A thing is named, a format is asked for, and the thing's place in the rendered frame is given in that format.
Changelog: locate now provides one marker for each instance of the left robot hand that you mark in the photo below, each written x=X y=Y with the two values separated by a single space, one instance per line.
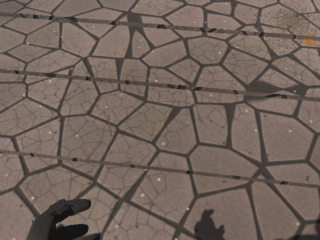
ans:
x=44 y=225

